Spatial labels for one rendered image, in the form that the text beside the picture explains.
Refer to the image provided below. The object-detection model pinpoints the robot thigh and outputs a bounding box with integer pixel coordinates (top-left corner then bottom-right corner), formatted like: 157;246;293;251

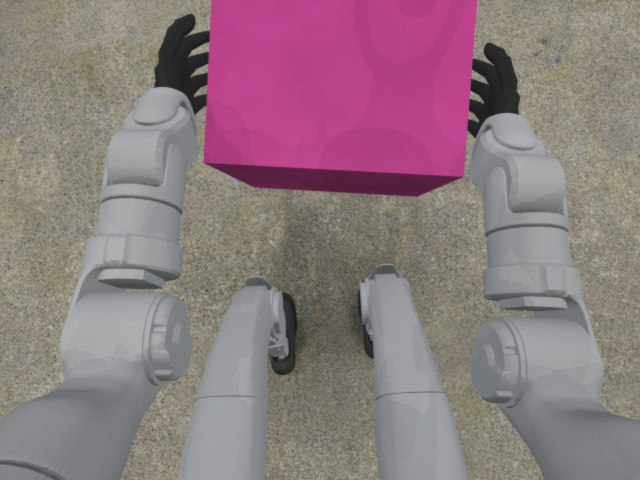
359;273;468;480
177;285;284;480

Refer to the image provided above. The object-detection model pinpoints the robot left thigh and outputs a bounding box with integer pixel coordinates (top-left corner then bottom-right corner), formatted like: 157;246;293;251
177;285;284;480

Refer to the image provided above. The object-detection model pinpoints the robot left hand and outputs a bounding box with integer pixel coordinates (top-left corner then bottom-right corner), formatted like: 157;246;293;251
154;14;210;115

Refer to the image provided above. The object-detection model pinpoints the left robot forearm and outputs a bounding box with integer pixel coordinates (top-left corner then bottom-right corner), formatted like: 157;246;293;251
60;87;200;374

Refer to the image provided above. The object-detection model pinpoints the robot right upper arm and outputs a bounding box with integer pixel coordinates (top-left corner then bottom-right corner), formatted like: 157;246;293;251
470;316;640;480

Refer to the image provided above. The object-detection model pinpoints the right robot forearm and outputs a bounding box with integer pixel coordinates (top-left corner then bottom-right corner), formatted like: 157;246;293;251
468;113;603;393

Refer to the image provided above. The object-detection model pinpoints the robot right hand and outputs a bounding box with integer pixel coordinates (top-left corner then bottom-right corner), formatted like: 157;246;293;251
467;42;520;139

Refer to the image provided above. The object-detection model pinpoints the carton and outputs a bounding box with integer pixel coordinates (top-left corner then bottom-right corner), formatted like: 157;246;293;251
204;0;477;197

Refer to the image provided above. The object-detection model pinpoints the robot right thigh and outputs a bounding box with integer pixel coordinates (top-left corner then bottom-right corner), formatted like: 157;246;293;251
359;273;468;480

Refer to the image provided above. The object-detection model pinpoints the robot left upper arm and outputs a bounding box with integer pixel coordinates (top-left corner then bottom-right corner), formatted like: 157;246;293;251
0;291;193;480

